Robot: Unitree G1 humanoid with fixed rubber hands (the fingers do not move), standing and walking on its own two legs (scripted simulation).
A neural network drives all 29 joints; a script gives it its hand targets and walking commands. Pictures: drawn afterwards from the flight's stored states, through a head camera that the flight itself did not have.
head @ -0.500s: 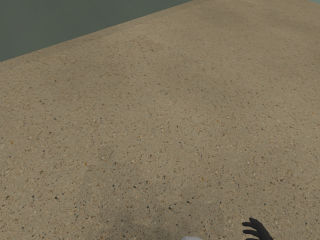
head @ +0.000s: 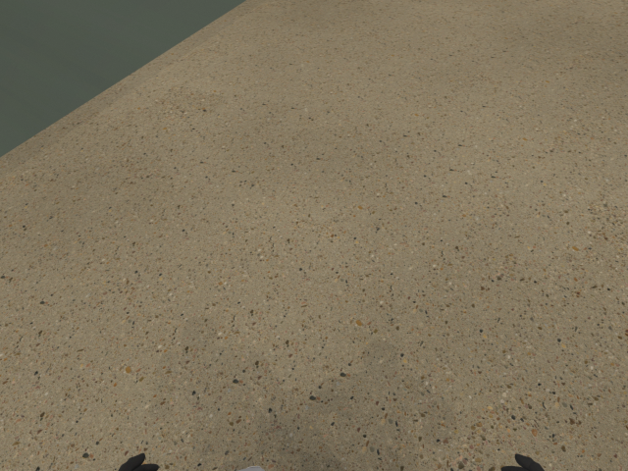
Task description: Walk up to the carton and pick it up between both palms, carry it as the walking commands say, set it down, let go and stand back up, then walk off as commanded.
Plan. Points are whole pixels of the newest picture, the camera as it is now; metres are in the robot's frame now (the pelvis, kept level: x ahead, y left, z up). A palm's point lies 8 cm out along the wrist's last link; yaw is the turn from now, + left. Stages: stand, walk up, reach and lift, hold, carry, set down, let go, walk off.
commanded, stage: stand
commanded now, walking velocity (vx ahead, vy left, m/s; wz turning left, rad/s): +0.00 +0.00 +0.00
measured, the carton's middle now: out of the picture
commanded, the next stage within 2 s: none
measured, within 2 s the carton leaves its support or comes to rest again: neither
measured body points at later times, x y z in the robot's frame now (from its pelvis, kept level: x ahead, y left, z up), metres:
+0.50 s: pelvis -0.01 +0.03 +0.00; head +0.00 +0.03 +0.45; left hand +0.08 +0.28 -0.14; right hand +0.07 -0.23 -0.13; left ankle +0.00 +0.14 -0.74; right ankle -0.03 -0.10 -0.74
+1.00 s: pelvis -0.02 +0.01 +0.00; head -0.02 +0.01 +0.45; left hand +0.01 +0.25 -0.15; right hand -0.02 -0.23 -0.15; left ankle +0.00 +0.14 -0.74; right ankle -0.03 -0.10 -0.74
